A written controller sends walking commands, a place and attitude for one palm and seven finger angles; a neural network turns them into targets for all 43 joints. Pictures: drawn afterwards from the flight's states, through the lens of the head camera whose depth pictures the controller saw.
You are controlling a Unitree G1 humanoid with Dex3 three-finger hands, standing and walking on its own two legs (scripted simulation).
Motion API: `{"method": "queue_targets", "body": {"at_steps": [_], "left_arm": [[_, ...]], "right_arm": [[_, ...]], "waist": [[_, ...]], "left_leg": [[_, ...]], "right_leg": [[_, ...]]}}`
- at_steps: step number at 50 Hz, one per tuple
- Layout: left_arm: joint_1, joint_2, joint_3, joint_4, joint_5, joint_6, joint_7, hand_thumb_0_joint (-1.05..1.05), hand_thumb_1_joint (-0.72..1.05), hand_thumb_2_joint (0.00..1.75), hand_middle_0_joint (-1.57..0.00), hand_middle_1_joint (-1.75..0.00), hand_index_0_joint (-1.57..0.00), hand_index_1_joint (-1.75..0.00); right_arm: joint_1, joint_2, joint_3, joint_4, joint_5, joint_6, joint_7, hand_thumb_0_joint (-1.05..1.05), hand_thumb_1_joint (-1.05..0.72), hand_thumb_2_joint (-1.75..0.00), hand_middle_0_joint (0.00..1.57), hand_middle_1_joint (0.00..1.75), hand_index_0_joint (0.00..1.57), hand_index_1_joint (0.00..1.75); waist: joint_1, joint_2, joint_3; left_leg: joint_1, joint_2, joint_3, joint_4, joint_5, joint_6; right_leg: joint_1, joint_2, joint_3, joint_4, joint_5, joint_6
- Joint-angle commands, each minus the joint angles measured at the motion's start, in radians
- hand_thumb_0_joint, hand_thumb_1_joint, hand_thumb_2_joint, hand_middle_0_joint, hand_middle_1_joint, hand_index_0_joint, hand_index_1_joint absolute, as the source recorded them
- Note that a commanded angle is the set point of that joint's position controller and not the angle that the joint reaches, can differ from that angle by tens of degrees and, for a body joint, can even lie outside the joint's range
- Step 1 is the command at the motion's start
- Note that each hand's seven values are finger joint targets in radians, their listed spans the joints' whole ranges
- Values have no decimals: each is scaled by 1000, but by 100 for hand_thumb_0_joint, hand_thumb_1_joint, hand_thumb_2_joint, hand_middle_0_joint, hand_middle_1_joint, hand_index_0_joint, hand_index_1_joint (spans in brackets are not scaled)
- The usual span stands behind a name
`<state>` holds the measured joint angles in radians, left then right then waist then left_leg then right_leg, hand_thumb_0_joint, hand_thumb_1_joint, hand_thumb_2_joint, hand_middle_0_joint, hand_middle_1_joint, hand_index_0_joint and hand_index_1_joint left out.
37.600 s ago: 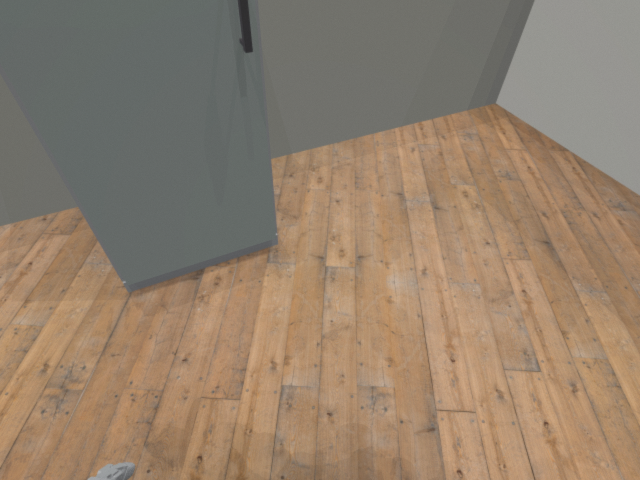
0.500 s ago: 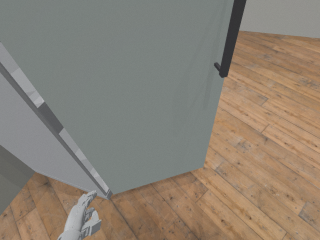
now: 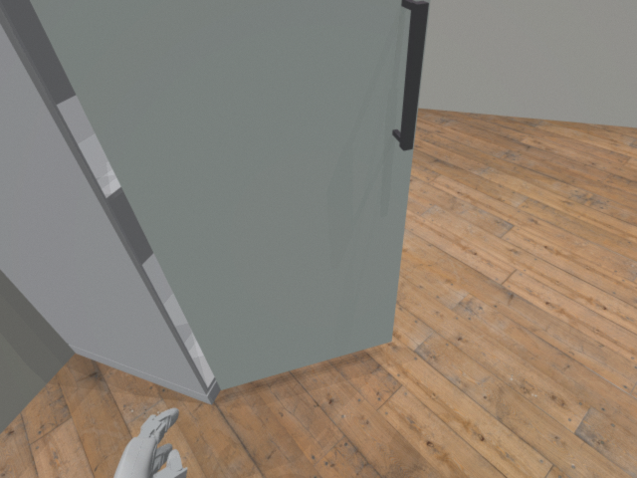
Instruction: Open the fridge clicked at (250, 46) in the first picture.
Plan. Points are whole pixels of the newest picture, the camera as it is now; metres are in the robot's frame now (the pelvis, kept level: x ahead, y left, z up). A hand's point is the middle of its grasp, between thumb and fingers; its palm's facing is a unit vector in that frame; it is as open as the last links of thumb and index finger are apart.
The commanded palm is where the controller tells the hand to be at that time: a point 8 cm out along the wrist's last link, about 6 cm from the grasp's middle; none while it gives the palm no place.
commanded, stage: stop stepping back and stand still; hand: right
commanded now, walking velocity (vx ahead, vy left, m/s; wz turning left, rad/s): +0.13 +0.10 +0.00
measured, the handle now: (406, 80) +0.70 -0.11 +0.23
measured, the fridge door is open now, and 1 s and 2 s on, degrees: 54 54 54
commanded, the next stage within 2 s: let the arm hang, fingers relaxed in 1.00 s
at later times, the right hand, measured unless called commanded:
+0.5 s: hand out of the picture +0.20 -0.29 +0.17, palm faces +0.46 +0.81 -0.35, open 7.4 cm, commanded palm +0.13 -0.32 +0.20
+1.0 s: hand out of the picture +0.25 -0.28 +0.18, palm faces +0.36 +0.81 -0.46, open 7.4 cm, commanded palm +0.18 -0.33 +0.20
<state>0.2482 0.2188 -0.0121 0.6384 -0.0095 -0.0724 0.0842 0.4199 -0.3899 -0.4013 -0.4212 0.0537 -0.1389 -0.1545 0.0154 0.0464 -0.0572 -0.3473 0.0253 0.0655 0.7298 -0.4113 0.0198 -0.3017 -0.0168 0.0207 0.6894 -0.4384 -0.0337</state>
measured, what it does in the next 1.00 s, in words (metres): shifts its weight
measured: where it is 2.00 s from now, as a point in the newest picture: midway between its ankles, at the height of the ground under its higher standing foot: outside the picture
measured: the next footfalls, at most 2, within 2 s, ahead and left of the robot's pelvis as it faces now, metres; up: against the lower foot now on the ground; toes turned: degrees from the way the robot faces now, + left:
none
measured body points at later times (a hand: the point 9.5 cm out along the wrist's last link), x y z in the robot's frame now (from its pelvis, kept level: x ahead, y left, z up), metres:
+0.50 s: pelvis +0.00 -0.02 +0.01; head -0.02 -0.04 +0.46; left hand +0.17 +0.21 -0.05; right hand +0.17 -0.33 +0.19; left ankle +0.02 +0.09 -0.71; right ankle +0.03 -0.13 -0.72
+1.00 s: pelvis +0.05 -0.03 +0.02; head +0.07 -0.05 +0.47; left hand +0.24 +0.19 -0.05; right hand +0.22 -0.33 +0.20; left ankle +0.02 +0.09 -0.72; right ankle +0.03 -0.13 -0.72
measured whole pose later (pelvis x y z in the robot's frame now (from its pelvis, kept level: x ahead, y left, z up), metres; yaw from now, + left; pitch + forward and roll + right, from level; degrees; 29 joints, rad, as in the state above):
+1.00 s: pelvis +0.05 -0.03 +0.02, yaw -2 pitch +1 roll +0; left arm 0.16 0.19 -0.02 0.59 -0.01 -0.09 0.07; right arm 0.55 -0.42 -0.38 -0.52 0.04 -0.20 -0.13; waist 0.01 0.04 0.03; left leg -0.20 0.00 0.01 0.47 -0.29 0.00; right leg -0.23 0.02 -0.04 0.48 -0.27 -0.03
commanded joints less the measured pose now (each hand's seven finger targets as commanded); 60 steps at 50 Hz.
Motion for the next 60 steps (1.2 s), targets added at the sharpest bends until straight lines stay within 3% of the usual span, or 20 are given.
{"method": "queue_targets", "body": {"at_steps": [1,3,7,8,9,10,12,14,17,18,19,20,21,26,30,37,54,55,58,60], "left_arm": [[-115,104,55,-178,10,-99,-2,0,90,90,-20,-30,-20,-30],[-114,101,40,-162,16,-120,-30,0,90,90,-20,-30,-20,-30],[-115,112,41,-157,18,-105,-26,0,90,90,-20,-30,-20,-30],[-105,114,53,-154,17,-91,-26,0,90,90,-20,-30,-20,-30],[-110,112,71,-160,8,-70,-26,0,90,90,-20,-30,-20,-30],[-113,119,79,-162,-2,-65,-21,0,90,90,-20,-30,-20,-30],[-100,113,68,-145,6,-82,-10,0,90,90,-20,-30,-20,-30],[-94,95,60,-136,5,-71,-2,0,90,90,-20,-30,-20,-30],[-123,96,42,-130,15,-78,18,0,90,90,-20,-30,-20,-30],[-116,118,48,-137,16,-91,21,0,90,90,-20,-30,-20,-30],[-119,137,51,-148,16,-105,20,0,90,90,-20,-30,-20,-30],[-125,126,45,-164,10,-113,18,0,90,90,-20,-30,-20,-30],[-124,119,51,-165,11,-118,12,0,90,90,-20,-30,-20,-30],[-128,95,33,-140,12,-122,-13,0,90,90,-20,-30,-20,-30],[-111,99,57,-134,7,-102,-20,0,90,90,-20,-30,-20,-30],[-138,110,43,-151,1,-90,6,0,90,90,-20,-30,-20,-30],[-135,106,51,-194,-10,-34,-1,0,90,90,-20,-30,-20,-30],[-195,212,87,-29,-38,-112,-86,0,90,90,-20,-30,-20,-30],[-99,222,90,5,4,-5,-93,0,90,90,-20,-30,-20,-30],[-87,194,69,0,19,14,-95,0,90,90,-20,-30,-20,-30]], "right_arm": [[-69,-260,-114,-351,-33,-108,-13,0,-90,-90,20,30,20,30],[-50,-244,-111,-444,-26,-111,-13,0,-90,-90,20,30,20,30],[97,-232,-134,-327,-36,-103,-19,0,-90,-90,20,30,20,30],[92,-221,-129,-279,-41,-99,-13,0,-90,-90,20,30,20,30],[61,-235,-142,-244,-41,-94,-8,0,-90,-90,20,30,20,30],[78,-218,-138,-171,-21,-83,-4,0,-90,-90,20,30,20,30],[-104,-291,-199,-242,-13,-114,-14,0,-90,-90,20,30,20,30],[-21,-189,-119,-140,-11,-95,-4,0,-90,-90,20,30,20,30],[-52,-162,-64,-162,-19,-105,-2,0,-90,-90,20,30,20,30],[-97,-152,-41,-213,-18,-117,0,0,-90,-90,20,30,20,30],[-116,-159,-44,-264,-17,-130,-7,0,-90,-90,20,30,20,30],[-108,-172,-48,-284,-27,-139,-13,0,-90,-90,20,30,20,30],[-116,-213,-81,-333,-32,-140,-13,0,-90,-90,20,30,20,30],[44,-241,-146,-335,-42,-139,-12,0,-90,-90,20,30,20,30],[62,-211,-145,-249,-18,-133,-7,0,-90,-90,20,30,20,30],[-5,-181,-95,-183,-23,-122,-5,0,-90,-90,20,30,20,30],[142,-222,-167,-258,5,-128,-8,0,-90,-90,20,30,20,30],[45,-14,330,461,-50,2,116,0,-90,-90,20,30,20,30],[-1,-14,282,570,-91,122,153,0,-90,-90,20,30,20,30],[-60,-34,297,665,-95,119,157,0,-90,-90,20,30,20,30]], "waist": [[-23,-262,-3],[-12,-292,46],[-43,-278,25],[-44,-139,21],[-35,95,16],[-29,192,49],[-1,136,-25],[5,102,79],[10,-46,79],[11,-156,69],[1,-320,69],[-12,-352,65],[-26,-223,18],[-29,-187,29],[-3,39,30],[-21,-149,-59],[-11,-119,-114],[50,-84,-13],[2,-15,-29],[-1,105,-29]], "left_leg": [[-99,-73,-51,358,-53,-8],[-105,-19,-77,222,-35,-13],[392,-60,8,-219,-33,14],[412,-16,-56,-321,-50,39],[353,147,-331,-463,-184,113],[247,324,-608,-587,-179,195],[234,347,-500,-517,70,245],[-73,261,-345,-518,-210,179],[-138,135,-135,-376,-231,99],[-107,88,-107,-256,-161,67],[-141,9,-61,-96,-88,14],[-139,-24,-42,5,-58,-15],[-58,-40,-56,35,-47,-25],[247,6,-75,-320,141,-8],[108,182,-357,-469,73,98],[159,11,-73,-242,377,-18],[257,57,-123,-268,565,8],[60,118,-52,-151,588,24],[38,95,-88,-200,193,12],[62,129,-122,-238,214,35]], "right_leg": [[9,-235,337,-501,-13,-168],[-32,-247,393,-502,-97,-157],[-309,-120,111,-356,-243,-53],[-330,-49,35,-161,-192,-32],[-366,34,-48,140,-124,-7],[-390,56,-29,391,-74,5],[-345,-21,19,439,-16,19],[-88,-67,20,200,11,2],[165,-4,-94,-181,94,-2],[176,-42,-12,-289,42,-20],[176,-184,249,-422,-28,-81],[159,-281,414,-479,18,-136],[136,-256,339,-465,142,-144],[-89,-123,103,-352,71,-59],[-14,-16,0,-121,131,1],[174,-128,107,-318,567,-14],[114,-79,33,-249,588,10],[111,-94,20,-90,643,12],[-32,-116,87,-154,301,-25],[-57,-69,81,-127,263,-23]]}}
